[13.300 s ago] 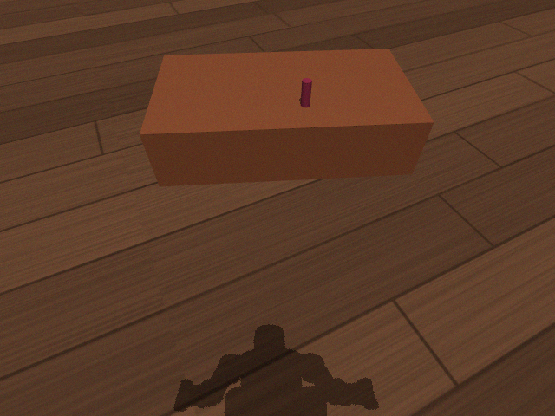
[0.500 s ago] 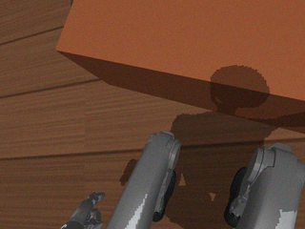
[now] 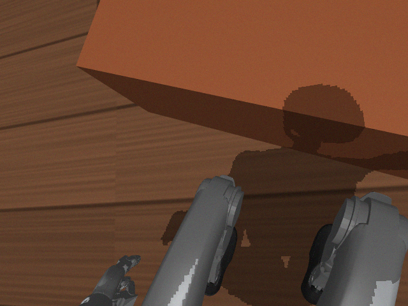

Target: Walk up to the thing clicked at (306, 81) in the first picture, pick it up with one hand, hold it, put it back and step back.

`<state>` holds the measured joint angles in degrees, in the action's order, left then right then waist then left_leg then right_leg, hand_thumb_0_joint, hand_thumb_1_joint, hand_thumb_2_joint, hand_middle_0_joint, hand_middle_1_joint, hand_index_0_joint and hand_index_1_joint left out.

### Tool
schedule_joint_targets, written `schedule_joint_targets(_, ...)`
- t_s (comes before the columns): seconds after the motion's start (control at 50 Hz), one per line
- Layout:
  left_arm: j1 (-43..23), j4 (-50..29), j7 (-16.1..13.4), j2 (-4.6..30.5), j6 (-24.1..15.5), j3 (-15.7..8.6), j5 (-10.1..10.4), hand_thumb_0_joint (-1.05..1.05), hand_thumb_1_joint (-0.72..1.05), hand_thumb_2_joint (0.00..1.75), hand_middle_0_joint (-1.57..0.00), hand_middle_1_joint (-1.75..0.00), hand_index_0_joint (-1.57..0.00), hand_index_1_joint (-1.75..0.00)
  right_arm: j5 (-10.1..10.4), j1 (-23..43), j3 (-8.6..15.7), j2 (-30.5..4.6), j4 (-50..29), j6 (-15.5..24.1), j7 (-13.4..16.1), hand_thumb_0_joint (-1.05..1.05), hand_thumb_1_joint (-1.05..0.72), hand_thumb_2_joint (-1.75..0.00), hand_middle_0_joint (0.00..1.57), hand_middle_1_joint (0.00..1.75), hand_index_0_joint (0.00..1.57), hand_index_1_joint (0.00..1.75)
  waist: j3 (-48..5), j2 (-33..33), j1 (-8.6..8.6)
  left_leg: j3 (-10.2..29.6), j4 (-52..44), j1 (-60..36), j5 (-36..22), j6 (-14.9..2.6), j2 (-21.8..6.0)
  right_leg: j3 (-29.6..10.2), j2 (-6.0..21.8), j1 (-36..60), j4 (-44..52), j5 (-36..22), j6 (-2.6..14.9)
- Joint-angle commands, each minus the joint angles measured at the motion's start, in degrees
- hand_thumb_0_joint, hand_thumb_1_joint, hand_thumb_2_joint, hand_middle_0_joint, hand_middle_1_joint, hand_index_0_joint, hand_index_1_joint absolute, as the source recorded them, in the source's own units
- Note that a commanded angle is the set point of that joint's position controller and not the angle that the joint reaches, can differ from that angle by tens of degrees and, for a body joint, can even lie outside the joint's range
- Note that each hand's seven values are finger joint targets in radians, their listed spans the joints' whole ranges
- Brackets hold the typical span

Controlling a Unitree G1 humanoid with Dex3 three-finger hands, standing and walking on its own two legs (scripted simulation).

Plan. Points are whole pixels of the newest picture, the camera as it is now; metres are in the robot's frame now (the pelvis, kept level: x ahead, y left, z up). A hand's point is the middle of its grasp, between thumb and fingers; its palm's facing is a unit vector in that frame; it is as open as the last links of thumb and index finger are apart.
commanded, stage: close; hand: right
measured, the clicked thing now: out of the picture +0.53 -0.39 +0.01
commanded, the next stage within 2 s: settle in 0.02 s
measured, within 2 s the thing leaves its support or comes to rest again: leaves its support in 0.46 s
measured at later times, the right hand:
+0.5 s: hand out of the picture +0.51 -0.38 +0.03, palm faces +0.41 +0.91 -0.03, open 5.8 cm
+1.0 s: hand out of the picture +0.50 -0.41 +0.11, palm faces +0.44 +0.90 -0.02, open 5.8 cm
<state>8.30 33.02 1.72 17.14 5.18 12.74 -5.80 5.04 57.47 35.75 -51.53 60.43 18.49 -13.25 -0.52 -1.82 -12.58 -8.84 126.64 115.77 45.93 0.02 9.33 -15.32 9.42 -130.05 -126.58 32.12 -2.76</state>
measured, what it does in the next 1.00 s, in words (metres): rises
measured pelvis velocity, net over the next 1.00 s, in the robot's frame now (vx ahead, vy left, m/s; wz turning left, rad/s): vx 0.00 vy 0.00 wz -0.07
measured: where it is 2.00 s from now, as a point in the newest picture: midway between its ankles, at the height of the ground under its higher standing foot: (263, 273)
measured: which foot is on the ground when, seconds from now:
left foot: down 0.00-1.00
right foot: down 0.00-1.00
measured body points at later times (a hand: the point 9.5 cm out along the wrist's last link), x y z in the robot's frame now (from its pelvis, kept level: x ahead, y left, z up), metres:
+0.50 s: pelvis +0.00 +0.00 +0.01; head +0.23 -0.09 +0.38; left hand +0.10 +0.25 -0.09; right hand +0.48 -0.43 +0.03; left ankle +0.07 +0.11 -0.35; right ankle +0.09 -0.17 -0.35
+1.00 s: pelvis +0.00 +0.00 +0.08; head +0.22 -0.10 +0.46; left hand +0.11 +0.26 -0.02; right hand +0.47 -0.46 +0.11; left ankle +0.07 +0.11 -0.35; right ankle +0.09 -0.17 -0.35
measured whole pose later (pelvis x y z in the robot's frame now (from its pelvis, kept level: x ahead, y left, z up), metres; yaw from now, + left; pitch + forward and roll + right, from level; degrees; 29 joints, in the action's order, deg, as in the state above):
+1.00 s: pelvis +0.00 +0.00 +0.08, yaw -4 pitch +35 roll +10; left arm 10.3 34.3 0.6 16.8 3.3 8.0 -2.5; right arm 5.2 55.7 34.0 -47.9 58.7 15.0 -13.5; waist -5.2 -0.3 -11.0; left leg -6.8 111.6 104.0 43.6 -0.1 7.2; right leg -11.0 8.8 -117.5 -111.6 30.7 -2.1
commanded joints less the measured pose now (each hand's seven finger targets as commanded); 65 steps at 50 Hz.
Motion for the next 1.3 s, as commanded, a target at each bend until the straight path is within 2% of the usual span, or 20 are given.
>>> schedule_joint_targets(0.0, 10.94, -1.40, -0.86, 13.82, 0.13, -4.53, 0.07, 0.00, 0.91, 0.89, -0.20, -0.30, -0.20, -0.30, 0.95, 14.98, 1.95, -17.99, -10.64, 3.99, -0.32, 0.00, -0.41, -0.77, 1.17, 0.95, 1.14, 0.95, -39.94, 20.45, 0.87, -2.27, -16.24, -13.55, -20.28, -1.29, 0.52, 5.45, -0.17, 35.91, 7.53, -9.67, 4.97)
schedule_joint_targets(0.08, 10.34, -1.45, -0.78, 14.14, 0.22, -4.71, 0.22, 0.00, 0.92, 0.89, -0.20, -0.30, -0.20, -0.30, 1.51, 13.09, 2.07, -16.49, -9.19, 4.20, -0.57, 0.00, -0.47, -0.88, 1.20, 1.03, 1.18, 1.04, -38.18, 19.47, 1.10, -2.52, -16.34, -12.91, -18.57, -1.33, 0.50, 5.42, -0.27, 34.71, 8.30, -7.55, 5.00)
schedule_joint_targets(0.1, 9.29, -2.50, -0.78, 14.07, 0.13, -4.83, 0.19, 0.00, 0.92, 0.89, -0.20, -0.30, -0.20, -0.30, 1.75, 15.24, 2.50, -17.58, -12.84, 4.63, -0.61, 0.00, -0.45, -0.89, 1.20, 1.04, 1.18, 1.05, -39.53, 20.87, 1.42, -2.11, -16.59, -13.46, -18.09, -1.41, 0.63, 5.50, -0.23, 34.48, 8.27, -6.93, 5.04)
schedule_joint_targets(0.16, 10.23, -1.67, -0.69, 13.57, 0.41, -4.67, -0.07, 0.00, 0.89, 0.90, -0.21, -0.31, -0.21, -0.31, 0.86, 12.91, 1.53, -16.79, -9.71, 4.28, -0.77, 0.00, -0.57, -1.13, 1.23, 1.24, 1.24, 1.24, -39.68, 20.13, 1.05, -2.14, -16.39, -13.76, -18.73, -1.33, 0.66, 5.62, -0.14, 34.98, 7.96, -7.73, 4.91)
schedule_joint_targets(0.18, 10.30, -1.92, -0.76, 13.93, 0.40, -5.12, -0.04, 0.00, 0.89, 0.90, -0.21, -0.31, -0.21, -0.31, 1.00, 15.80, 2.58, -18.84, -15.13, 4.61, -0.67, 0.00, -0.58, -1.19, 1.24, 1.27, 1.25, 1.27, -42.55, 21.92, 2.06, -1.73, -16.58, -14.61, -18.87, -1.37, 0.56, 5.75, -0.13, 36.30, 8.12, -7.95, 4.80)
schedule_joint_targets(0.26, 10.33, -1.48, -0.95, 14.10, 0.47, -5.67, 0.29, 0.00, 0.89, 0.90, -0.21, -0.30, -0.21, -0.31, 1.12, 16.08, 2.06, -17.49, -14.77, 3.78, -0.59, 0.00, -0.65, -1.27, 1.27, 1.33, 1.28, 1.33, -42.99, 23.37, 1.91, -2.42, -16.04, -12.82, -18.04, -1.58, 0.47, 5.37, -0.23, 39.04, 9.25, -8.09, 4.47)
schedule_joint_targets(0.32, 10.83, -1.55, -1.15, 13.82, 0.57, -5.90, 0.42, 0.00, 0.89, 0.90, -0.20, -0.30, -0.20, -0.30, 1.37, 18.04, 3.79, -20.53, -18.93, 3.62, 0.15, 0.00, -0.65, -1.30, 1.31, 1.38, 1.33, 1.38, -46.00, 24.02, 2.95, -1.59, -17.17, -14.57, -19.40, -1.50, 0.61, 5.92, -0.10, 40.76, 9.09, -9.82, 4.55)
schedule_joint_targets(0.4, 10.49, -1.03, -1.56, 12.75, 0.20, -6.74, 0.73, 0.00, 0.89, 0.90, -0.20, -0.30, -0.20, -0.30, 1.40, 21.13, 1.77, -18.95, -22.74, 3.12, 0.76, 0.00, -0.65, -1.30, 1.33, 1.38, 1.35, 1.38, -46.69, 24.78, 2.73, -0.37, -19.32, -15.84, -19.07, -1.48, 0.29, 6.77, -0.12, 42.41, 10.65, -8.85, 4.50)
schedule_joint_targets(0.46, 10.85, -0.71, -1.94, 13.00, 0.08, -7.81, 1.13, 0.00, 0.91, 0.89, -0.20, -0.30, -0.20, -0.30, 0.83, 23.38, 1.78, -20.61, -26.75, 2.76, 1.37, 0.00, -0.59, -1.24, 1.33, 1.35, 1.35, 1.35, -49.92, 26.84, 3.51, 0.02, -20.57, -15.94, -18.28, -1.74, 0.13, 6.93, -0.16, 46.90, 12.30, -9.37, 4.22)
schedule_joint_targets(0.48, 10.86, -0.58, -1.99, 12.39, -0.05, -7.94, 1.20, 0.00, 0.90, 0.90, -0.20, -0.30, -0.20, -0.30, 0.89, 22.31, 0.76, -18.91, -25.42, 2.33, 1.49, 0.00, -0.59, -1.23, 1.33, 1.34, 1.34, 1.34, -49.33, 27.03, 3.23, 0.28, -21.20, -16.37, -18.32, -1.73, 0.03, 7.16, -0.24, 46.95, 12.78, -9.23, 4.17)
schedule_joint_targets(0.54, 11.22, -0.11, -2.25, 12.29, -0.30, -8.17, 1.55, 0.00, 0.90, 0.89, -0.20, -0.30, -0.20, -0.30, 1.39, 20.63, 2.28, -19.58, -24.41, 1.67, 2.09, 0.00, -0.63, -1.25, 1.35, 1.36, 1.36, 1.36, -48.42, 26.04, 3.84, 0.19, -22.22, -17.37, -18.49, -1.79, -0.16, 7.13, -0.36, 47.63, 14.59, -9.50, 4.18)
schedule_joint_targets(0.6, 11.28, 0.37, -2.54, 12.33, -0.75, -8.48, 2.23, 0.00, 0.91, 0.89, -0.21, -0.30, -0.21, -0.30, 1.59, 19.51, 0.47, -15.83, -19.93, 0.37, 1.95, 0.00, -0.65, -1.27, 1.34, 1.37, 1.35, 1.37, -43.21, 23.44, 1.90, -0.52, -24.29, -16.37, -16.22, -1.78, -0.31, 6.79, -0.66, 46.53, 17.47, -6.19, 4.37)
schedule_joint_targets(0.62, 10.75, -0.08, -2.59, 12.35, -0.94, -8.57, 2.54, 0.00, 0.91, 0.90, -0.21, -0.30, -0.21, -0.30, 1.63, 17.97, 0.99, -16.39, -19.75, 0.20, 1.92, 0.00, -0.64, -1.25, 1.35, 1.36, 1.36, 1.36, -42.81, 22.36, 2.77, -0.06, -25.19, -16.93, -15.88, -1.80, -0.38, 7.04, -0.68, 46.39, 18.06, -5.96, 4.52)
schedule_joint_targets(0.64, 10.17, -0.23, -2.59, 12.57, -1.12, -8.56, 2.66, 0.00, 0.90, 0.89, -0.21, -0.30, -0.21, -0.30, 1.20, 18.18, 0.23, -15.93, -17.99, 0.11, 1.77, 0.00, -0.65, -1.27, 1.36, 1.37, 1.37, 1.37, -40.03, 22.37, 2.17, -0.45, -25.23, -15.23, -13.81, -1.93, -0.48, 6.86, -0.92, 45.19, 19.12, -3.56, 4.45)
schedule_joint_targets(0.76, 11.02, -1.00, -2.49, 12.53, -1.91, -8.92, 3.44, 0.00, 0.90, 0.89, -0.21, -0.30, -0.21, -0.30, 1.99, 17.21, 0.55, -16.06, -15.07, 0.57, -0.10, 0.00, -0.61, -1.26, 1.36, 1.38, 1.37, 1.38, -40.78, 18.25, 1.34, 0.40, -28.54, -20.12, -16.48, -1.60, -1.05, 6.86, -1.28, 45.09, 21.18, -5.51, 5.15)
schedule_joint_targets(0.84, 11.48, -0.95, -2.39, 12.60, -2.25, -9.20, 3.64, 0.00, 0.90, 0.89, -0.21, -0.30, -0.21, -0.30, 2.18, 18.92, 0.46, -16.36, -16.02, 1.35, -1.05, 0.00, -0.62, -1.26, 1.34, 1.36, 1.35, 1.36, -43.52, 20.79, 1.84, 0.67, -28.98, -20.30, -18.16, -1.75, -1.46, 6.87, -1.28, 50.47, 22.52, -8.98, 4.97)
schedule_joint_targets(1.06, 12.17, -0.22, -2.18, 12.11, -2.16, -10.02, 3.31, 0.00, 0.90, 0.89, -0.21, -0.31, -0.21, -0.31, 0.92, 23.43, -0.31, -17.01, -18.86, 2.36, 0.95, 0.00, -0.67, -1.27, 1.34, 1.37, 1.34, 1.37, -47.82, 25.95, 3.24, 1.96, -32.15, -21.10, -18.68, -2.11, -1.92, 7.77, -1.42, 60.01, 26.30, -11.97, 4.57)
schedule_joint_targets(1.22, 12.26, 0.28, -2.16, 12.06, -2.28, -10.43, 3.40, 0.00, 0.89, 0.89, -0.21, -0.31, -0.21, -0.31, 0.88, 22.24, -0.94, -14.31, -15.28, 2.67, 1.26, 0.00, -0.67, -1.30, 1.35, 1.39, 1.36, 1.39, -45.60, 23.46, 1.90, 1.61, -33.50, -21.80, -19.73, -1.85, -2.26, 7.13, -1.73, 60.05, 27.97, -12.68, 4.66)
schedule_joint_targets(1.26, 12.32, -0.04, -1.99, 11.97, -2.14, -10.40, 3.62, 0.00, 0.90, 0.89, -0.21, -0.31, -0.21, -0.31, 0.62, 20.24, -0.38, -14.61, -13.40, 2.57, 1.18, 0.00, -0.66, -1.29, 1.34, 1.39, 1.35, 1.39, -45.61, 22.08, 2.56, 1.69, -33.92, -22.17, -20.28, -1.81, -2.31, 7.14, -1.66, 60.96, 28.34, -14.21, 4.77)
schedule_joint_targets(1.28, 12.52, -0.05, -1.89, 11.84, -2.12, -10.38, 3.48, 0.00, 0.89, 0.89, -0.21, -0.31, -0.21, -0.31, 0.43, 21.00, -0.78, -14.06, -13.15, 2.74, 1.00, 0.00, -0.66, -1.29, 1.35, 1.39, 1.36, 1.39, -44.60, 21.77, 1.59, 1.58, -34.37, -22.30, -20.26, -1.72, -2.33, 7.11, -1.76, 59.90, 28.46, -13.49, 4.82)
